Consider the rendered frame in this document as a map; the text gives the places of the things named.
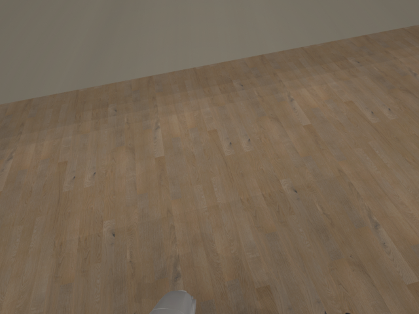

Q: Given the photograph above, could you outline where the robot left thigh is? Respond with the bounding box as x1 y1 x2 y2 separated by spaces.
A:
149 290 196 314

